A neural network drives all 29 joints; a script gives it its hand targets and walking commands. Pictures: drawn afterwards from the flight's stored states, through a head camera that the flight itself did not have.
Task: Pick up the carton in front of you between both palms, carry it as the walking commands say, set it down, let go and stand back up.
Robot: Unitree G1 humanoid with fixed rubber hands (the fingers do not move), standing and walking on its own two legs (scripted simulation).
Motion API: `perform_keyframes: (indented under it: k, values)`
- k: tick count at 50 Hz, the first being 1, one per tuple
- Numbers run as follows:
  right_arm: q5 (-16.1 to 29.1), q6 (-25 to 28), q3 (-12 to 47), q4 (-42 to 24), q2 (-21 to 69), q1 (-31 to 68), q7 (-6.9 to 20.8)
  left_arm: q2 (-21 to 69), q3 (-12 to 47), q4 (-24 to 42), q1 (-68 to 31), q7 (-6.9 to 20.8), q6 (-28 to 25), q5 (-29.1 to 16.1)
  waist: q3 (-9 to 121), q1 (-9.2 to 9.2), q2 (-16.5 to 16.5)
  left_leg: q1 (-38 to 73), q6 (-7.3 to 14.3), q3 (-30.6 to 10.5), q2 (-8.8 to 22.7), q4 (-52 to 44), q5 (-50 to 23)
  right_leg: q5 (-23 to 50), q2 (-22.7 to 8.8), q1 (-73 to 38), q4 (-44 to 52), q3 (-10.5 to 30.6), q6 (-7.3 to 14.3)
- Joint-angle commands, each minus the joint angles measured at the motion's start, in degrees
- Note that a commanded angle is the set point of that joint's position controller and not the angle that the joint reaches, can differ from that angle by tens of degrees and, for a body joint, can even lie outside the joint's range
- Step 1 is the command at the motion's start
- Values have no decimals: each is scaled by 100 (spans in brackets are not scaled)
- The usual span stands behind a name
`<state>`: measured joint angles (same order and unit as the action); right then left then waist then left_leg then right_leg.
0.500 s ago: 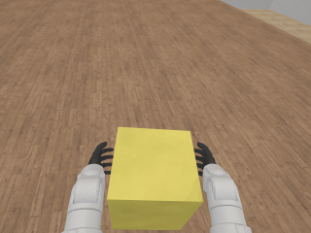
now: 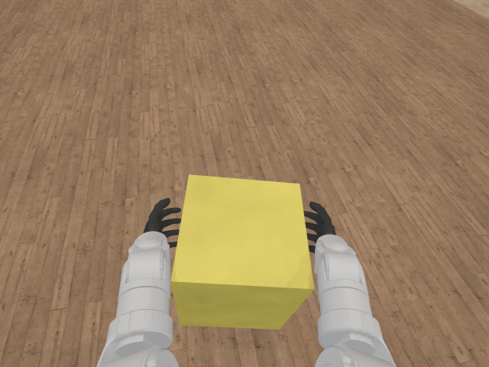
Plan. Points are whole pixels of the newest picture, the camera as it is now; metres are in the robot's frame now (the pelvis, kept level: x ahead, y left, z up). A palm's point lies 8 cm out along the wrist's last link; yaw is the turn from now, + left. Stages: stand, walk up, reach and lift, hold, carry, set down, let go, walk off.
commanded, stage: set down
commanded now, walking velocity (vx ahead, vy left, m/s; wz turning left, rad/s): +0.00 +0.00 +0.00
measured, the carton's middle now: (237, 257) +0.34 +0.00 -0.07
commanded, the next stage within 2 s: none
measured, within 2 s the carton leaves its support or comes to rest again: rests again in 1.86 s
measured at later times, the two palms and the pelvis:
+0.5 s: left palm (175, 266) +0.37 +0.14 -0.19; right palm (302, 270) +0.36 -0.16 -0.18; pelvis -0.03 -0.02 -0.12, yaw +0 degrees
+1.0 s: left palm (184, 277) +0.42 +0.13 -0.35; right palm (288, 283) +0.40 -0.16 -0.34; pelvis -0.05 -0.01 -0.25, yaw -2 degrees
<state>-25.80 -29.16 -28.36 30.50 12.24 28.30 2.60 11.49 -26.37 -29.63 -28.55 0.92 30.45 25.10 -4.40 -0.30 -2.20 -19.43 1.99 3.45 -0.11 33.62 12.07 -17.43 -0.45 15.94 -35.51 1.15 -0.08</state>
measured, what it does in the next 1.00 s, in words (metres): lowers itself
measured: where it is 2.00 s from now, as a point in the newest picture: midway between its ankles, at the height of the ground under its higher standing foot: outside the picture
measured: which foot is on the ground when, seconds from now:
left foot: down 0.00-1.00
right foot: down 0.00-1.00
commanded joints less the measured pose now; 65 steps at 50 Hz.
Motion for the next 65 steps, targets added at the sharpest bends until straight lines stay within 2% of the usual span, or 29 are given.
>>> perform_keyframes:
  k: [1,5,10,12,14,17,22,26,31,37,47,55,65]
  values:
    - [643,694,1760,498,3809,2589,951,4032,1910,-623,-2507,1064,-639,-771,1414,-29,237,730,-44,-822,-397,1,-361,143,632,1699,276,281,255]
    - [760,1451,2044,406,3818,2569,840,3958,2315,-577,-2583,949,-1464,-887,2355,-64,255,278,-110,-857,-501,635,-1135,664,720,2349,-311,222,153]
    - [1370,2263,3258,100,4291,2955,737,4501,3461,-277,-3021,860,-2285,-1360,4661,-119,307,109,-109,-942,-594,1797,-2449,1449,853,3254,-1280,189,35]
    - [1675,2449,3776,-129,4348,3093,655,4489,3835,-75,-3108,793,-2455,-1544,5648,-113,333,47,-112,-953,-614,2264,-2955,1772,886,3644,-1672,211,-32]
    - [1926,2521,4130,-338,4308,3218,541,4417,4102,116,-3136,705,-2515,-1686,6425,-65,340,-198,-163,-894,-653,2628,-3112,1957,915,3873,-1994,201,-85]
    - [2080,2438,4266,-445,4306,3338,400,4332,4252,214,-3264,662,-2436,-1788,6754,-50,344,-1161,-248,-709,-758,2910,-2270,1718,925,3986,-2334,167,-128]
    - [2055,2056,3985,-59,4507,3710,378,4284,3834,-356,-3549,745,-2084,-1656,5864,21,244,-2781,-199,-547,-802,3237,-493,337,962,4800,-2667,98,-168]
    - [1997,1868,3660,278,4558,4114,398,4295,3425,-843,-3869,819,-1899,-1524,5609,35,227,-3586,-154,-481,-825,3603,71,-147,986,5415,-3003,57,-182]
    - [1970,1854,3324,551,4524,4475,366,4291,3253,-1062,-4432,833,-1898,-1555,5905,-76,352,-4254,-193,-415,-870,4143,137,-201,1037,5980,-3509,13,-158]
    - [2139,1936,3429,409,4310,5045,337,4300,3373,-1061,-4792,660,-1958,-1752,6582,-86,496,-4473,-289,-401,-907,4762,-222,71,1118,6628,-4274,-167,-183]
    - [2420,1853,3438,292,3987,5800,387,4080,3568,-918,-5564,429,-1874,-2077,7155,-125,585,-4896,-347,-394,-886,5645,-205,-81,1127,7583,-5266,-361,-189]
    - [2472,1806,3197,464,3713,6352,494,3916,3474,-1131,-6132,384,-1832,-2160,7136,-184,665,-5365,-352,-399,-857,6209,-91,-251,1099,8401,-5915,-470,-167]
    - [2659,1893,3160,706,3359,6993,478,3434,3392,-1373,-6827,423,-1946,-2323,7054,-138,643,-6001,-332,-291,-755,6998,-92,-293,1017,8891,-6626,-529,-192]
